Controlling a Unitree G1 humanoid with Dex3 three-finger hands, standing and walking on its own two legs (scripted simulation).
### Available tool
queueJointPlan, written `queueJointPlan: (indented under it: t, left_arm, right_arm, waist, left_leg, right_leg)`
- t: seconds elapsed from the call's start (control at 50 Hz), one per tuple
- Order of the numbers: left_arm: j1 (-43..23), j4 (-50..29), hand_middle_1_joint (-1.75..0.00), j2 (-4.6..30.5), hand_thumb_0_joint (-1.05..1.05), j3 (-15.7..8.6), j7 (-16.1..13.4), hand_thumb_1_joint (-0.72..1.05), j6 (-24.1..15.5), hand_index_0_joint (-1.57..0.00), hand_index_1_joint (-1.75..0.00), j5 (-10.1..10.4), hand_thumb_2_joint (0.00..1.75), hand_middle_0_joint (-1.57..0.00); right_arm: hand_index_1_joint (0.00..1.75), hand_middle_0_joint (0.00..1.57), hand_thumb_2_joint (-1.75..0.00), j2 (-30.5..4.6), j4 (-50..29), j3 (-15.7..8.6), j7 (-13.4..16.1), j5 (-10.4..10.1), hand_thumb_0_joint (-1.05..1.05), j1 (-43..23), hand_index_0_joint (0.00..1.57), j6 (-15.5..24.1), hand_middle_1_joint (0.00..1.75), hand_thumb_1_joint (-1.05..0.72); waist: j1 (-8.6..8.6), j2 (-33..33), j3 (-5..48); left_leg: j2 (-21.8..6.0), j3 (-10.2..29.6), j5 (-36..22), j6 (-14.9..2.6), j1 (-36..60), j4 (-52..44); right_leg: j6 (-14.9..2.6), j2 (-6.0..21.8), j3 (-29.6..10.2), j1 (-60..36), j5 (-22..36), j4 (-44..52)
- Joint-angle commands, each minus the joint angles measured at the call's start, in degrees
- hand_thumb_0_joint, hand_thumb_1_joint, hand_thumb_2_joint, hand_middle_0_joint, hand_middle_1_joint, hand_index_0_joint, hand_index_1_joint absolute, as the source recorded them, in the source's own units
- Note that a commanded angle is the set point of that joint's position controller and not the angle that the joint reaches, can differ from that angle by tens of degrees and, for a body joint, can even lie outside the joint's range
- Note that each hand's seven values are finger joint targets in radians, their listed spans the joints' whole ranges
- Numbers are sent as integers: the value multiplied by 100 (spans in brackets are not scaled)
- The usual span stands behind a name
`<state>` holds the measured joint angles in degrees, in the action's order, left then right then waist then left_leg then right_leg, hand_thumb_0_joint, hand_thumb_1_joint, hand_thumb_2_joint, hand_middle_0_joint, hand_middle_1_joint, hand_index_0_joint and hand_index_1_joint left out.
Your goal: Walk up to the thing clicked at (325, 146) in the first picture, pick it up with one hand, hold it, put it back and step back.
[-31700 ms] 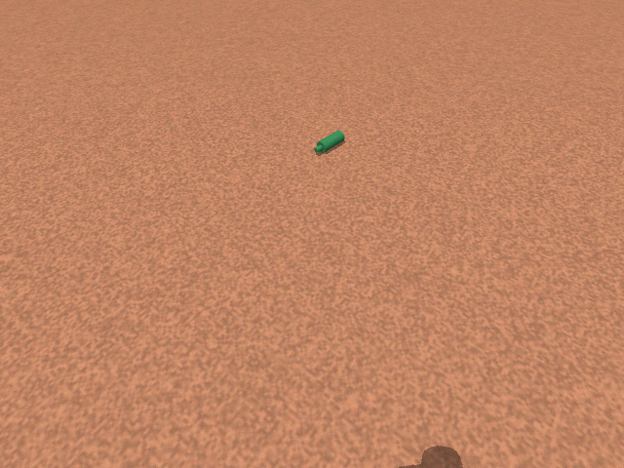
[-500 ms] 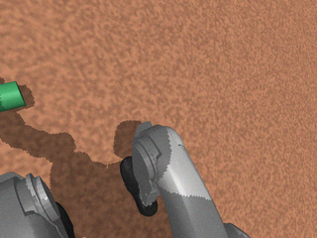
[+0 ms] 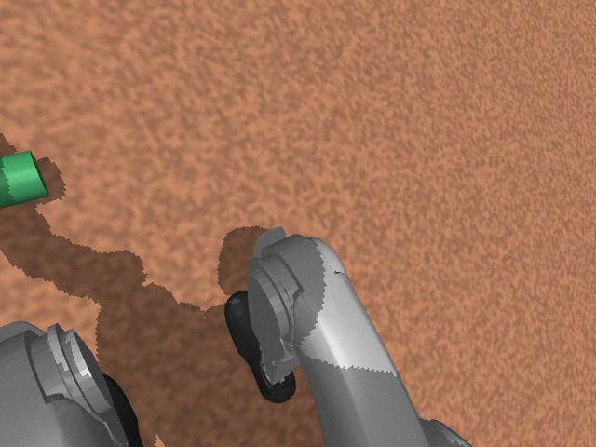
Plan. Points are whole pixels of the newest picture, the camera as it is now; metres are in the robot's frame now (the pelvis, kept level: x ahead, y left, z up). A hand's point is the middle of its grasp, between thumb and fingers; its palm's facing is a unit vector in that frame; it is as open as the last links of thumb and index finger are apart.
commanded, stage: withdraw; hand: left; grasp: from above
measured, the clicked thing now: out of the picture +0.48 +0.26 -0.28
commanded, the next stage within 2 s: home in 0.74 s
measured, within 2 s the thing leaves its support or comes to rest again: neither
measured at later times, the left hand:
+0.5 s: hand out of the picture +0.44 +0.26 -0.07, palm faces -0.52 -0.12 -0.85, open 13.9 cm
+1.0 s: hand out of the picture +0.47 +0.31 -0.11, palm faces -0.35 -0.11 -0.93, open 13.2 cm
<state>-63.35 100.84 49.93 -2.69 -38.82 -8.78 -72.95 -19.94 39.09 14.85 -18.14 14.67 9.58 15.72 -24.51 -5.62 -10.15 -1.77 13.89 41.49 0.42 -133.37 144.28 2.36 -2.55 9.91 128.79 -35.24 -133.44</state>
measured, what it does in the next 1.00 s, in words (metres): stands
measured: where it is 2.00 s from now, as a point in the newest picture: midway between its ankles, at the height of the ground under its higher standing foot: (203, 410)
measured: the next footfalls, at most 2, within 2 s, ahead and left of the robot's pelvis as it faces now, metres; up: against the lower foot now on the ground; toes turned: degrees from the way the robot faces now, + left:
none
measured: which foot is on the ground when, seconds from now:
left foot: down 0.00-1.00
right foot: down 0.00-1.00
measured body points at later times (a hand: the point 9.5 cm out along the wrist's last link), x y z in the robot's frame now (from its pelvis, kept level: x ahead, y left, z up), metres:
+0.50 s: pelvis -0.01 -0.01 +0.06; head +0.20 +0.05 +0.45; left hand +0.46 +0.26 -0.03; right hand +0.11 -0.27 -0.06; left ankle +0.06 +0.13 -0.28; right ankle +0.12 -0.11 -0.28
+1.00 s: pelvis +0.01 +0.00 +0.03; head +0.25 +0.06 +0.41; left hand +0.49 +0.31 -0.06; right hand +0.05 -0.25 -0.09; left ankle +0.06 +0.13 -0.28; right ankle +0.12 -0.11 -0.28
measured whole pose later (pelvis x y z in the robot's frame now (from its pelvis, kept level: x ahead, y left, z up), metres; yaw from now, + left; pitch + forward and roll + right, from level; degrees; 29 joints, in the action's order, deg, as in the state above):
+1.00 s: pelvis +0.01 +0.00 +0.03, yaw +7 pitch +37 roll -6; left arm -58.9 79.7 35.5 -2.3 -23.5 1.7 -63.1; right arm -14.6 42.6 3.2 -10.1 7.5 12.3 3.2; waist -14.8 3.5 3.8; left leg -1.1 5.5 40.6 -0.1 -131.4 135.0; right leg 1.6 -0.8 3.0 129.7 -37.4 -130.2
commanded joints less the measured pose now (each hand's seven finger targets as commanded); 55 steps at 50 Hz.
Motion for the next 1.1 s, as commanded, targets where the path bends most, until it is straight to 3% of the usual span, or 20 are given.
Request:
queueJointPlan:
  t: [0.0, 0.02, 0.04, 0.1, 0.16, 0.24, 0.32, 0.42, 0.52, 0.6, 0.68, 0.7, 0.78, 0.82, 0.88, 0.94, 0.96, 0.98, 1.02, 1.08]
  left_arm:
    - [-2126, -1441, -91, 684, 0, -70, -395, -44, 148, -14, -91, 114, 93, -14]
    - [-1995, -1363, -92, 466, 0, 70, -365, -44, 248, -13, -91, 156, 93, -13]
    - [-2052, -1807, -91, 658, 0, -96, -378, -45, 309, -13, -91, 193, 93, -13]
    - [-1560, -2880, -91, 698, 0, -329, -219, -47, 665, -12, -92, 414, 95, -13]
    - [-855, -2738, -91, -15, 0, 5, 188, -47, 1136, -12, -92, 605, 96, -13]
    - [-729, -2807, -92, -645, 0, 383, 1022, -45, 1579, -12, -92, 1023, 96, -13]
    - [-1205, -2935, -97, -1709, 0, 1130, 2048, -52, 1537, -7, -98, 1532, 102, -9]
    - [-1601, -2882, -100, -1968, 0, 1358, 2854, -52, 959, -8, -102, 1450, 103, -9]
    - [-2072, -2729, -101, -1330, 0, 1201, 2468, -51, 352, -7, -102, 731, 103, -8]
    - [-2335, -2149, -100, -695, 0, 822, 1572, -50, 155, -8, -100, 107, 102, -8]
    - [-2203, -1477, -99, -390, 0, 465, 706, -51, 344, -7, -99, -196, 101, -7]
    - [-2244, -1388, -99, -310, 0, 401, 582, -52, 431, -7, -99, -153, 100, -7]
    - [-2268, -2714, -98, 225, 0, -200, 379, -53, 747, -7, -98, 224, 100, -7]
    - [-1898, -2707, -96, 83, 0, -175, 489, -51, 925, -8, -96, 371, 99, -8]
    - [-2033, -2598, -72, -200, 0, 22, 974, -27, 1024, -23, -72, 646, 99, -26]
    - [-1621, -3498, -67, -42, 0, -193, 1529, -9, 1041, -23, -69, 1212, 97, -26]
    - [-984, -3166, -64, -572, 0, 16, 1730, -4, 1089, -23, -67, 1393, 96, -25]
    - [-734, -2961, -60, -1114, 0, 322, 1957, 4, 1071, -22, -62, 1580, 95, -24]
    - [-304, -3459, -54, -813, 0, 155, 2330, 19, 1009, -21, -55, 1694, 91, -23]
    - [253, -4888, -48, -1024, 0, 214, 2838, 41, 996, -22, -49, 2247, 95, -23]
  right_arm:
    - [30, 20, -90, -1762, 172, -696, -105, -25, 0, 1159, 20, 67, 30, -90]
    - [30, 20, -90, -1707, 138, -707, -157, -42, 0, 1064, 20, 80, 30, -90]
    - [30, 20, -90, -1753, 189, -820, -170, -83, 0, 1119, 20, 59, 30, -90]
    - [30, 20, -90, -1616, 166, -1097, -207, -344, 0, 1027, 20, -150, 30, -90]
    - [30, 20, -90, -1465, 249, -1277, -246, -641, 0, 854, 20, -517, 30, -90]
    - [30, 20, -90, -1315, 310, -1523, -124, -845, 0, 1231, 20, -935, 30, -90]
    - [30, 20, -91, -1227, 284, -1726, 131, -946, 0, 1266, 20, -1197, 30, -90]
    - [30, 20, -90, -1184, 170, -1690, 685, -938, 0, 1152, 20, -1322, 30, -90]
    - [30, 20, -90, -945, 36, -1471, 1093, -842, 0, 1001, 20, -1406, 30, -89]
    - [30, 20, -90, -911, -13, -1312, 1180, -752, 0, 964, 20, -1340, 30, -89]
    - [30, 20, -90, -1001, -80, -1297, 1173, -649, 0, 1002, 20, -1144, 30, -89]
    - [30, 20, -90, -1020, -60, -1293, 1161, -634, 0, 1008, 20, -1104, 30, -89]
    - [30, 20, -90, -1101, -208, -1431, 1020, -609, 0, 1022, 20, -1034, 30, -90]
    - [30, 20, -90, -1014, -67, -1447, 959, -639, 0, 1093, 20, -1097, 30, -90]
    - [30, 20, -89, -960, 290, -1543, 881, -629, 0, 1386, 20, -1126, 30, -88]
    - [30, 20, -89, -1074, 225, -1774, 875, -779, 0, 1644, 20, -1189, 30, -88]
    - [30, 20, -90, -1015, 308, -1810, 865, -831, 0, 1673, 20, -1220, 30, -88]
    - [30, 20, -90, -977, 316, -1819, 861, -879, 0, 1623, 20, -1261, 30, -89]
    - [30, 20, -90, -1132, 183, -1965, 930, -990, 0, 1729, 20, -1377, 30, -89]
    - [30, 20, -90, -1095, -155, -2073, 1020, -1139, 0, 1600, 20, -1562, 30, -89]
  waist:
    - [-276, 3592, 4533]
    - [-270, 3541, 4433]
    - [-124, 3654, 4715]
    - [596, 4313, 5923]
    - [807, 3840, 5749]
    - [751, 2466, 5355]
    - [411, 1584, 4906]
    - [291, 746, 3882]
    - [539, 1122, 4307]
    - [615, 1594, 4772]
    - [613, 1951, 4897]
    - [593, 1973, 4946]
    - [1018, 3038, 6696]
    - [927, 2912, 6670]
    - [659, 2434, 6067]
    - [1012, 2426, 6788]
    - [1112, 2284, 6639]
    - [1013, 2106, 6261]
    - [1161, 1909, 6193]
    - [1415, 1863, 6201]
  left_leg:
    - [-81, -488, -1345, 56, 3309, -1652]
    - [-73, -546, -1253, 39, 3194, -1654]
    - [-55, -574, -1332, 41, 3279, -1754]
    - [-16, -761, -1832, 71, 3832, -1989]
    - [29, -1008, -1930, -42, 3275, -2110]
    - [51, -1105, -1623, -235, 2493, -2312]
    - [102, -921, -973, -257, 2383, -2669]
    - [294, -998, -119, -248, 1971, -2694]
    - [379, -1190, -124, -200, 2094, -2556]
    - [372, -1221, -386, -213, 2267, -2358]
    - [340, -1314, -470, -215, 2425, -2406]
    - [321, -1331, -462, -231, 2382, -2393]
    - [227, -1421, -1518, -155, 3484, -2290]
    - [199, -1431, -1702, -180, 3356, -2201]
    - [205, -1377, -1458, -256, 2978, -2175]
    - [209, -1286, -1806, -210, 3456, -2465]
    - [222, -1268, -1842, -186, 3545, -2626]
    - [225, -1230, -1725, -187, 3429, -2697]
    - [233, -1151, -1756, -173, 3494, -2895]
    - [262, -1119, -1683, -146, 3883, -3306]
  right_leg:
    - [-398, -209, 576, -2160, 1564, 989]
    - [-396, -233, 540, -2106, 1483, 1042]
    - [-400, -215, 504, -2167, 1539, 1105]
    - [-486, -186, 333, -2343, 1825, 1113]
    - [-485, -268, 167, -2343, 1974, 1263]
    - [-406, -297, -59, -2729, 1718, 1709]
    - [-449, -243, -104, -2585, 957, 1993]
    - [-546, -133, -325, -2329, -126, 2526]
    - [-535, -64, -470, -2425, -310, 2322]
    - [-488, -25, -481, -2216, 47, 1884]
    - [-493, -14, -459, -2192, 122, 1881]
    - [-480, -16, -490, -2253, 122, 1920]
    - [-495, 58, -423, -2732, 1273, 1578]
    - [-457, 43, -411, -2875, 1545, 1532]
    - [-400, -11, -292, -2742, 1405, 1695]
    - [-429, 41, -251, -3219, 1541, 1762]
    - [-452, 50, -228, -3203, 1517, 1797]
    - [-472, 33, -196, -3002, 1402, 1848]
    - [-500, 52, -212, -3041, 1408, 1997]
    - [-528, 109, -297, -3315, 1289, 2429]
